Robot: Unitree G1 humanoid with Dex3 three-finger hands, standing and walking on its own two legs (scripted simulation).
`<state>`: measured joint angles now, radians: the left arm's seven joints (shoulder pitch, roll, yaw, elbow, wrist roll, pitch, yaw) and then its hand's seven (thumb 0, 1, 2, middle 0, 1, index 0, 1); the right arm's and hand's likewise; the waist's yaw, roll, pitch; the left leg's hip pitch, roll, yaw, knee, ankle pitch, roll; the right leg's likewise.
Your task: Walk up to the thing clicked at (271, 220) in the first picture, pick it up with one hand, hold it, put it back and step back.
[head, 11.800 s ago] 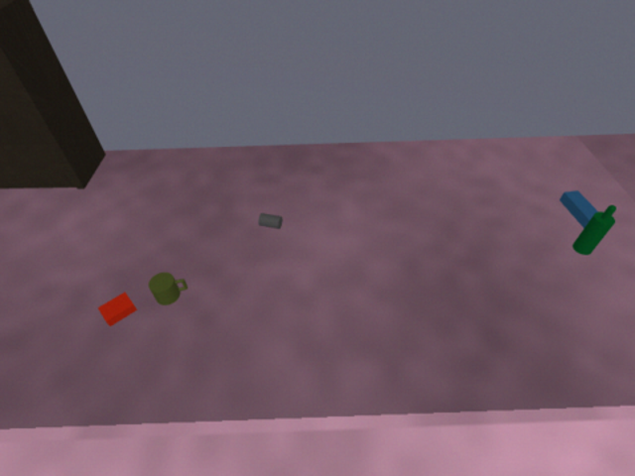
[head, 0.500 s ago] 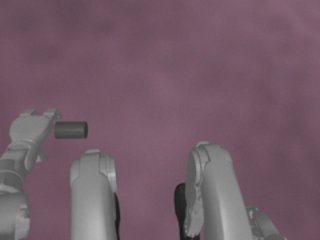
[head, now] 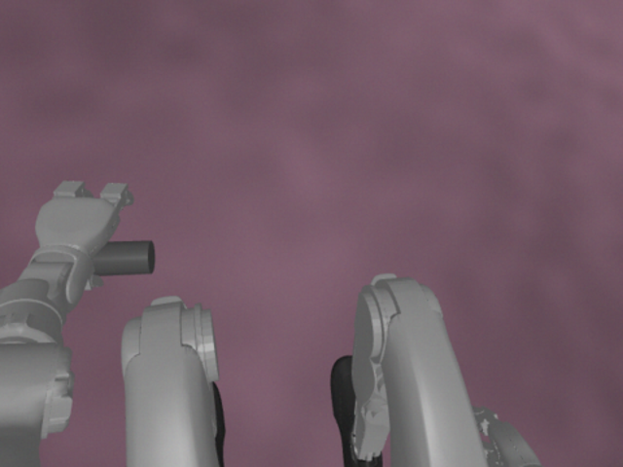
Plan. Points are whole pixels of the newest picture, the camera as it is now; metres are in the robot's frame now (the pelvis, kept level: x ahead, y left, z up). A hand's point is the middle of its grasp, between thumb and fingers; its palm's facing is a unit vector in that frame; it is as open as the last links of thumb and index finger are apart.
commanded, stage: approach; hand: left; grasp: from above
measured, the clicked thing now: (122, 258) +0.42 +0.27 -0.29
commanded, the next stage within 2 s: rest palm in 0.74 s
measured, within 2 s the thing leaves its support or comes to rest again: neither
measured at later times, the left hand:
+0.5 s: hand (54, 269) +0.38 +0.31 -0.16, palm faces -0.56 -0.03 -0.83, open 13.6 cm
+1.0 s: hand (73, 238) +0.42 +0.30 -0.16, palm faces -0.43 +0.06 -0.90, open 14.0 cm
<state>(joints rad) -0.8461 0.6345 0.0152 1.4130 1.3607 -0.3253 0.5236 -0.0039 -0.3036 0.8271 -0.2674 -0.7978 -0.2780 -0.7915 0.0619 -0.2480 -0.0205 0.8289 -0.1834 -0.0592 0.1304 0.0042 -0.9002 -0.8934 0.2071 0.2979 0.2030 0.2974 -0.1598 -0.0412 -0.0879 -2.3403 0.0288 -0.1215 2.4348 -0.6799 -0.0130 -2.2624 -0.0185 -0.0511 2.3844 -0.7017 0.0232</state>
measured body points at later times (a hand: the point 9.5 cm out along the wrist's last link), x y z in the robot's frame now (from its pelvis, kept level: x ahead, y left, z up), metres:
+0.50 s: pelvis +0.00 +0.00 +0.02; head +0.23 +0.05 +0.40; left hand +0.40 +0.31 -0.11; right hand +0.08 -0.27 -0.12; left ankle +0.08 +0.13 -0.28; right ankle +0.09 -0.13 -0.28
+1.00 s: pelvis -0.01 +0.00 +0.00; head +0.21 +0.05 +0.39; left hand +0.44 +0.29 -0.11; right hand +0.09 -0.27 -0.13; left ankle +0.08 +0.13 -0.28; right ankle +0.09 -0.13 -0.28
